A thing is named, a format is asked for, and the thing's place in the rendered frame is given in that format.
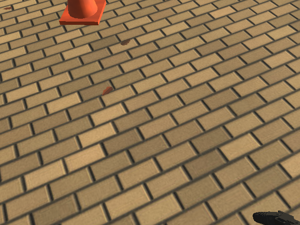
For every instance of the robot right hand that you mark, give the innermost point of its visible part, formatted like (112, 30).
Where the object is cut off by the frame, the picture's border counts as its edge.
(275, 218)

